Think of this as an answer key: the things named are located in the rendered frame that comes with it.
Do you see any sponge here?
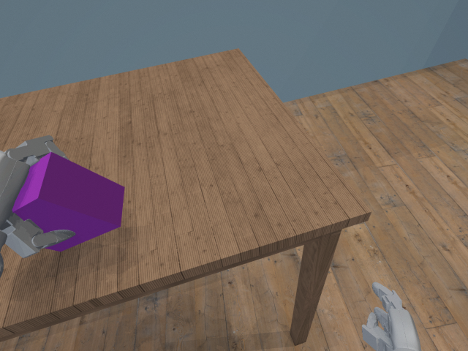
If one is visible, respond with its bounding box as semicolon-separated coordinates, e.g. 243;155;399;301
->
12;152;125;252

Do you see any robot left hand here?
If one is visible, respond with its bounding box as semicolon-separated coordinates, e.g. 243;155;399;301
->
0;135;76;258

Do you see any robot right hand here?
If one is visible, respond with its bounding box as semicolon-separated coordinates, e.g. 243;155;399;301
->
362;282;421;351

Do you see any table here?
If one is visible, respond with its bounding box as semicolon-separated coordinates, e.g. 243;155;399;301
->
0;48;371;346

